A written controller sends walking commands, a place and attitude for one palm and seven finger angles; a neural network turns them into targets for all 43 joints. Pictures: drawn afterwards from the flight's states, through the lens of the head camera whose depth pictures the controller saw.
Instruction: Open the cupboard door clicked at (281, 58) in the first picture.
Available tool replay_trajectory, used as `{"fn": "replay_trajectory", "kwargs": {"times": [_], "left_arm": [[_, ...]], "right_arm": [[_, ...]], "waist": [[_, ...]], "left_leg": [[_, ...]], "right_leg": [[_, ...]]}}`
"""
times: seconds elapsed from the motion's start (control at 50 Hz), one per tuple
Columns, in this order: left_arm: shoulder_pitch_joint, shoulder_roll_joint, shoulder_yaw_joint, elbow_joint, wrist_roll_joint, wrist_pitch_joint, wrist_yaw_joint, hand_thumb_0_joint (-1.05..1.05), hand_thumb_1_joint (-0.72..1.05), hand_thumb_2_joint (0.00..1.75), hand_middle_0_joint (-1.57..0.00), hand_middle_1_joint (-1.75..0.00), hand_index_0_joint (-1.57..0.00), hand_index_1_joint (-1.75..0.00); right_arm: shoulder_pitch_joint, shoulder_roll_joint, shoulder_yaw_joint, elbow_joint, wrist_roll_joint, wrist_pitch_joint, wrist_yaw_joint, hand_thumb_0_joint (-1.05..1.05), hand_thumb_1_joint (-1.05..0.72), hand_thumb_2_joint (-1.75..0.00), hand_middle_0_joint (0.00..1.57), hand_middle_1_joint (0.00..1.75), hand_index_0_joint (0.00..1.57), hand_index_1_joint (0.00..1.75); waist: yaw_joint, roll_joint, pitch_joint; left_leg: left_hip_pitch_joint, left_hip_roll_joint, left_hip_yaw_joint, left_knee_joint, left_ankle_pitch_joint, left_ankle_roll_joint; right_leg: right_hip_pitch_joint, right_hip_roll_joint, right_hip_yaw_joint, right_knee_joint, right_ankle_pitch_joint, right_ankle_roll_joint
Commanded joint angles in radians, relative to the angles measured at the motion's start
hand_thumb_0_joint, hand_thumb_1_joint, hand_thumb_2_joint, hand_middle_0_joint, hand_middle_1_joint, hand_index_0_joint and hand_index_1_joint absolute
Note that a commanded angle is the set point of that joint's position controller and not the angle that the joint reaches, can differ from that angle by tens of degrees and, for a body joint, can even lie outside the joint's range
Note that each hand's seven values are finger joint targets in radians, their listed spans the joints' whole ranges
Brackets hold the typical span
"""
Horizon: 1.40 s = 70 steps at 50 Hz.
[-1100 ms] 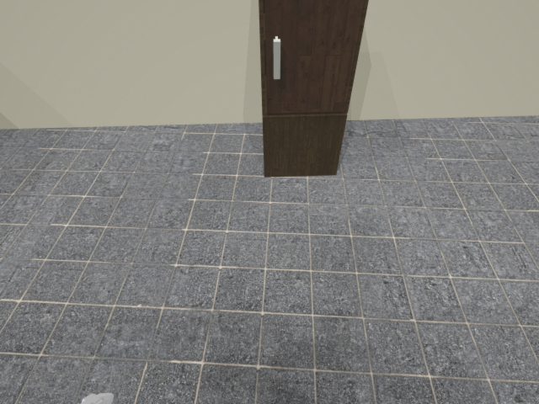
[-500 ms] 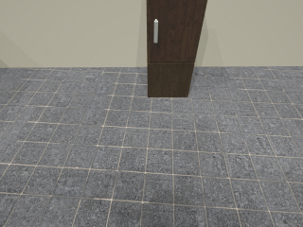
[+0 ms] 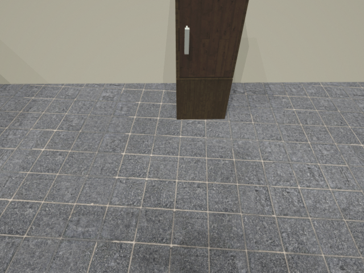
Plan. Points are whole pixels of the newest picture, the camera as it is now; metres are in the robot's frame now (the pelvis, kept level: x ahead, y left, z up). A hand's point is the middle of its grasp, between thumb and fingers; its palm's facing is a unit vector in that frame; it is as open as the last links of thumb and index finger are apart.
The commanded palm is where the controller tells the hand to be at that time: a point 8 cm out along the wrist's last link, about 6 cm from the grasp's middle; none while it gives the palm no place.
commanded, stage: look at it before walking up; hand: left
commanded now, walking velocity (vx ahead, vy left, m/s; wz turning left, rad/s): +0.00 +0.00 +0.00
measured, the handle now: (186, 39) +1.37 +0.05 -0.09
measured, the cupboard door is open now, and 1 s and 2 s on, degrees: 0 0 0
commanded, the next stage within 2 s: walk to a spot facing it in 0.34 s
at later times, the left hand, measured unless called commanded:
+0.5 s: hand out of the picture +0.07 +0.25 -0.16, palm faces -0.03 -0.94 -0.33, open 7.4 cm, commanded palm none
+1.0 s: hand out of the picture +0.09 +0.13 -0.17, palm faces -0.15 -0.97 -0.17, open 7.3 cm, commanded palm none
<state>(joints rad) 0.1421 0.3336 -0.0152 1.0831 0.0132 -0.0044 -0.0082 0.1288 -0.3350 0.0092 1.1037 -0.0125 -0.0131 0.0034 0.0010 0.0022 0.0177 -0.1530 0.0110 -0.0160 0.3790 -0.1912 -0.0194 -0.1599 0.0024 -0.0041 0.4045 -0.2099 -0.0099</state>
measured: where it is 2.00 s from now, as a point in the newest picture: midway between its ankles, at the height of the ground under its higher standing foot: (211, 230)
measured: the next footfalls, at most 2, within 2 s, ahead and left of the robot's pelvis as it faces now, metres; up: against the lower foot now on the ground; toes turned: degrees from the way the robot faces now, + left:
left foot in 1.26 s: +0.39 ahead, +0.05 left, +0.00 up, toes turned -11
right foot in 1.82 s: +0.50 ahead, -0.28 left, +0.00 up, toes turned -44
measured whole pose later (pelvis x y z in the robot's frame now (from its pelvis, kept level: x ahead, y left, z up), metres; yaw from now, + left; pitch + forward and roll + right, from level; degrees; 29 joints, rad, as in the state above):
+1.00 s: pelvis +0.10 -0.04 +0.00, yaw -13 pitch +0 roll +0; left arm 0.42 0.13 0.02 1.06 0.03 -0.05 -0.01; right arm 0.24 -0.20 -0.05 1.05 -0.03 0.00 0.02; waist 0.02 0.01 0.02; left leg -0.54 0.11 0.07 1.06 -0.27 -0.04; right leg -0.15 0.04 -0.03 0.44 -0.30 -0.07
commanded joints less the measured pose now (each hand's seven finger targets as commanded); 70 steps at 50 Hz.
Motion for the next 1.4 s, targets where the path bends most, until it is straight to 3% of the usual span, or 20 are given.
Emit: {"fn": "replay_trajectory", "kwargs": {"times": [0.0, 0.42, 0.46, 0.52, 0.58, 0.64, 0.7, 0.74, 0.76, 0.78, 0.8, 0.9, 1.12, 1.18, 1.2, 1.22, 1.24, 1.26, 1.3, 1.38], "left_arm": [[-0.036, 0.212, 0.048, -0.061, 0.000, -0.020, 0.018, 0.00, 0.90, 0.90, -0.20, -0.30, -0.20, -0.30], [-0.024, 0.214, 0.045, -0.050, -0.002, -0.023, 0.019, 0.00, 0.90, 0.90, -0.20, -0.30, -0.20, -0.30], [0.035, 0.103, 0.024, -0.027, -0.002, -0.001, 0.021, 0.00, 0.90, 0.90, -0.20, -0.30, -0.20, -0.30], [0.074, 0.103, 0.040, -0.050, 0.008, 0.023, 0.005, 0.00, 0.90, 0.90, -0.20, -0.30, -0.20, -0.30], [0.107, 0.086, 0.056, -0.097, 0.011, 0.022, -0.010, 0.00, 0.90, 0.90, -0.20, -0.30, -0.20, -0.30], [0.078, 0.012, 0.064, -0.146, 0.009, 0.006, -0.023, 0.00, 0.90, 0.90, -0.20, -0.30, -0.20, -0.30], [0.071, -0.020, 0.075, -0.167, 0.010, -0.008, -0.033, 0.00, 0.90, 0.90, -0.20, -0.30, -0.20, -0.30], [0.261, -0.040, 0.081, -0.102, 0.015, -0.017, -0.034, 0.00, 0.90, 0.90, -0.20, -0.30, -0.20, -0.30], [0.400, 0.040, 0.098, -0.058, 0.021, -0.032, -0.022, 0.00, 0.90, 0.90, -0.20, -0.30, -0.20, -0.30], [0.496, 0.139, 0.117, -0.034, 0.010, -0.045, -0.002, 0.00, 0.90, 0.90, -0.20, -0.30, -0.20, -0.30], [0.497, 0.110, 0.109, -0.038, 0.000, -0.044, 0.016, 0.00, 0.90, 0.90, -0.20, -0.30, -0.20, -0.30], [0.305, -0.004, 0.085, -0.076, 0.014, -0.060, 0.021, 0.00, 0.90, 0.90, -0.20, -0.30, -0.20, -0.30], [0.375, -0.024, 0.085, -0.019, 0.016, -0.066, 0.031, 0.00, 0.90, 0.90, -0.20, -0.30, -0.20, -0.30], [0.324, -0.011, 0.093, -0.025, 0.012, -0.064, 0.030, 0.00, 0.90, 0.90, -0.20, -0.30, -0.20, -0.30], [0.311, -0.025, 0.097, -0.033, 0.007, -0.064, 0.027, 0.00, 0.90, 0.90, -0.20, -0.30, -0.20, -0.30], [0.363, -0.078, 0.098, -0.047, -0.004, -0.057, 0.016, 0.00, 0.90, 0.90, -0.20, -0.30, -0.20, -0.30], [0.350, -0.100, 0.088, -0.077, -0.003, -0.065, 0.009, 0.00, 0.90, 0.90, -0.20, -0.30, -0.20, -0.30], [0.289, -0.085, 0.087, -0.085, 0.004, -0.061, 0.013, 0.00, 0.90, 0.90, -0.20, -0.30, -0.20, -0.30], [0.190, -0.095, 0.091, -0.090, 0.016, -0.048, -0.007, 0.00, 0.90, 0.90, -0.20, -0.30, -0.20, -0.30], [0.232, -0.137, 0.094, -0.081, 0.025, -0.001, -0.021, 0.00, 0.90, 0.90, -0.20, -0.30, -0.20, -0.30]], "right_arm": [[-0.043, -0.205, -0.044, -0.060, 0.003, -0.025, -0.016, 0.00, -0.90, -0.90, 0.20, 0.30, 0.20, 0.30], [-0.049, -0.206, -0.042, -0.050, 0.005, -0.021, -0.016, 0.00, -0.90, -0.90, 0.20, 0.30, 0.20, 0.30], [0.016, -0.091, -0.018, -0.025, -0.004, -0.005, -0.014, 0.00, -0.90, -0.90, 0.20, 0.30, 0.20, 0.30], [0.063, -0.095, -0.034, -0.039, -0.011, 0.008, -0.013, 0.00, -0.90, -0.90, 0.20, 0.30, 0.20, 0.30], [0.099, -0.130, -0.059, -0.072, -0.011, 0.002, -0.015, 0.00, -0.90, -0.90, 0.20, 0.30, 0.20, 0.30], [0.166, -0.161, -0.088, -0.083, -0.007, -0.020, -0.020, 0.00, -0.90, -0.90, 0.20, 0.30, 0.20, 0.30], [0.152, -0.118, -0.087, -0.088, -0.013, -0.035, -0.021, 0.00, -0.90, -0.90, 0.20, 0.30, 0.20, 0.30], [0.103, -0.091, -0.079, -0.093, -0.013, -0.034, -0.021, 0.00, -0.90, -0.90, 0.20, 0.30, 0.20, 0.30], [0.087, -0.033, -0.069, -0.119, -0.002, -0.034, -0.014, 0.00, -0.90, -0.90, 0.20, 0.30, 0.20, 0.30], [0.013, 0.027, -0.052, -0.181, 0.000, -0.041, -0.002, 0.00, -0.90, -0.90, 0.20, 0.30, 0.20, 0.30], [-0.040, -0.012, -0.061, -0.193, -0.003, -0.046, -0.006, 0.00, -0.90, -0.90, 0.20, 0.30, 0.20, 0.30], [0.054, 0.063, -0.073, -0.134, -0.015, -0.027, 0.008, 0.00, -0.90, -0.90, 0.20, 0.30, 0.20, 0.30], [-0.108, 0.113, -0.069, -0.218, -0.004, -0.044, 0.027, 0.00, -0.90, -0.90, 0.20, 0.30, 0.20, 0.30], [0.058, 0.080, -0.081, -0.170, -0.006, -0.058, 0.009, 0.00, -0.90, -0.90, 0.20, 0.30, 0.20, 0.30], [0.225, 0.033, -0.090, -0.120, -0.011, -0.063, -0.006, 0.00, -0.90, -0.90, 0.20, 0.30, 0.20, 0.30], [0.364, -0.085, -0.118, -0.086, -0.026, -0.068, -0.018, 0.00, -0.90, -0.90, 0.20, 0.30, 0.20, 0.30], [0.426, -0.130, -0.119, -0.078, -0.020, -0.060, -0.018, 0.00, -0.90, -0.90, 0.20, 0.30, 0.20, 0.30], [0.352, -0.082, -0.112, -0.082, -0.012, -0.058, -0.024, 0.00, -0.90, -0.90, 0.20, 0.30, 0.20, 0.30], [0.218, 0.038, -0.084, -0.115, -0.013, -0.067, -0.023, 0.00, -0.90, -0.90, 0.20, 0.30, 0.20, 0.30], [0.192, 0.089, -0.069, -0.101, -0.009, -0.090, -0.030, 0.00, -0.90, -0.90, 0.20, 0.30, 0.20, 0.30]], "waist": [[0.003, -0.005, -0.040], [0.002, -0.008, -0.036], [0.001, -0.024, -0.035], [0.002, -0.021, 0.063], [-0.003, 0.038, 0.109], [-0.033, 0.187, 0.085], [-0.012, 0.135, 0.089], [0.074, 0.061, 0.028], [0.129, -0.185, 0.001], [0.153, -0.405, 0.015], [0.150, -0.225, 0.034], [0.013, -0.075, 0.087], [0.055, -0.146, 0.095], [-0.031, -0.103, 0.029], [-0.094, -0.042, -0.057], [-0.124, 0.202, -0.192], [-0.118, 0.305, -0.205], [-0.107, 0.232, -0.147], [-0.053, 0.081, 0.054], [0.021, 0.093, 0.047]], "left_leg": [[0.012, 0.107, -0.085, -0.063, 0.110, 0.044], [0.033, 0.107, -0.080, -0.068, 0.110, 0.040], [0.035, 0.102, -0.040, -0.042, -0.001, 0.019], [-0.046, 0.103, -0.027, -0.035, -0.312, 0.029], [-0.035, 0.168, -0.095, -0.058, -0.450, 0.075], [0.051, 0.361, -0.242, -0.177, -0.421, 0.187], [0.016, 0.363, -0.121, -0.105, -0.156, 0.180], [-0.134, 0.257, 0.051, 0.145, -0.123, 0.099], [-0.343, 0.141, 0.172, 0.468, -0.195, 0.034], [-0.595, 0.039, 0.186, 0.737, -0.408, -0.004], [-0.613, 0.088, 0.049, 0.791, -0.344, 0.011], [-0.505, 0.131, 0.057, 0.720, -0.089, -0.020], [-0.409, 0.081, 0.114, 0.343, -0.003, -0.006], [-0.088, 0.026, 0.142, 0.176, 0.017, 0.019], [0.141, 0.058, 0.104, 0.131, 0.028, 0.034], [0.383, 0.315, -0.222, 0.077, -0.046, 0.107], [0.384, 0.492, -0.478, -0.096, -0.117, 0.183], [0.271, 0.501, -0.488, -0.159, -0.263, 0.183], [0.018, 0.420, -0.300, -0.192, -0.263, 0.167], [-0.107, 0.323, -0.015, -0.202, -0.057, 0.133]], "right_leg": [[-0.004, -0.120, 0.108, -0.085, 0.081, -0.023], [0.001, -0.124, 0.115, -0.108, 0.099, -0.023], [-0.025, -0.112, 0.129, -0.106, -0.040, -0.012], [-0.139, -0.075, 0.175, -0.085, -0.327, -0.031], [-0.264, -0.016, 0.153, 0.044, -0.368, -0.043], [-0.384, 0.009, -0.011, 0.383, -0.259, -0.013], [-0.318, -0.062, -0.023, 0.340, -0.277, -0.007], [-0.005, -0.014, -0.093, 0.137, -0.113, -0.014], [0.185, -0.142, 0.157, -0.035, -0.200, -0.070], [0.247, -0.385, 0.589, -0.207, -0.139, -0.183], [0.192, -0.388, 0.628, -0.219, -0.160, -0.237], [-0.016, -0.260, 0.325, -0.221, -0.082, -0.195], [0.079, -0.203, 0.212, -0.155, 0.254, -0.153], [0.001, -0.160, 0.172, 0.030, 0.403, -0.124], [-0.081, -0.112, 0.144, 0.222, 0.379, -0.099], [-0.281, 0.002, 0.043, 0.529, 0.031, -0.055], [-0.417, 0.062, 0.009, 0.802, -0.347, -0.038], [-0.475, 0.005, 0.062, 0.925, -0.303, -0.043], [-0.504, -0.091, 0.046, 0.939, -0.149, -0.034], [-0.413, -0.122, 0.018, 0.830, -0.034, -0.006]]}}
